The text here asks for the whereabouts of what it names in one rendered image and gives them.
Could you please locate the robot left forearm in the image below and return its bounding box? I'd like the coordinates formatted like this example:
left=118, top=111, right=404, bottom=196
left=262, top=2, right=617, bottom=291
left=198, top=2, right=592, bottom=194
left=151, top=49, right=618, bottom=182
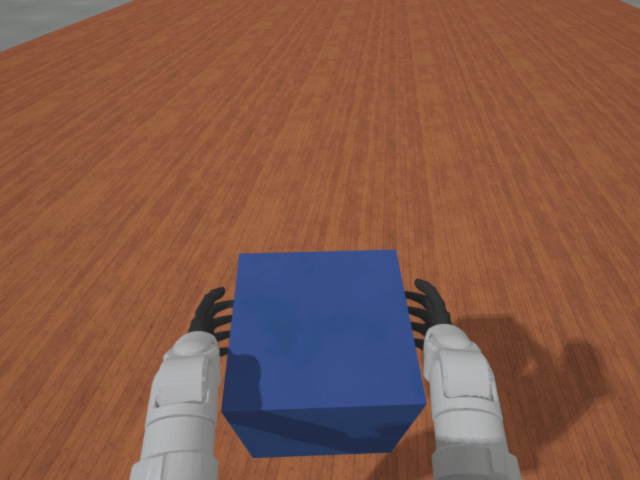
left=129, top=331, right=221, bottom=480

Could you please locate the robot right forearm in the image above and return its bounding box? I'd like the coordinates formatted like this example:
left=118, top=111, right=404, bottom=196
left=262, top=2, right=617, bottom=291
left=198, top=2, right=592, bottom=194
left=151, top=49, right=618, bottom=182
left=423, top=324, right=522, bottom=480

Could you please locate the carton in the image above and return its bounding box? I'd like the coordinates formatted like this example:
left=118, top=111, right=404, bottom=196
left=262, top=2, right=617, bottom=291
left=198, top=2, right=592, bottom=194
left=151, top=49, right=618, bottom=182
left=221, top=250, right=427, bottom=458

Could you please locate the left robot hand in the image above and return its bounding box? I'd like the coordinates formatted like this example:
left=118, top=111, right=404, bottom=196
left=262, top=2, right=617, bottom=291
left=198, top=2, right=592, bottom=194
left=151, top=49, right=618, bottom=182
left=188, top=287, right=234, bottom=357

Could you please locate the right robot hand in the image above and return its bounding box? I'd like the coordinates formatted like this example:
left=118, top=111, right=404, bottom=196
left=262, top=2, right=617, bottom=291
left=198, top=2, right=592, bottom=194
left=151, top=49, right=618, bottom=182
left=404, top=279, right=452, bottom=350

